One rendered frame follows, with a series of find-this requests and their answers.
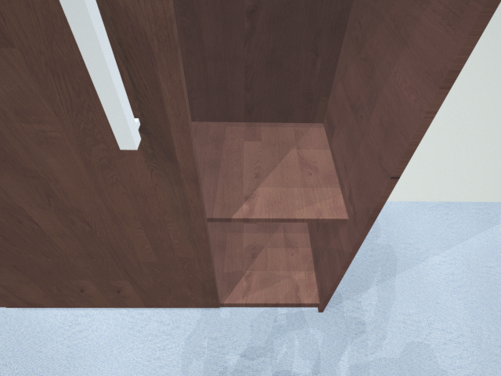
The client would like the wardrobe door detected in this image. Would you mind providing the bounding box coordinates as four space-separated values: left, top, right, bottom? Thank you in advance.
0 0 220 308

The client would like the handle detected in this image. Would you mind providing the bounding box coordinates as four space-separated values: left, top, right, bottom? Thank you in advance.
59 0 141 150

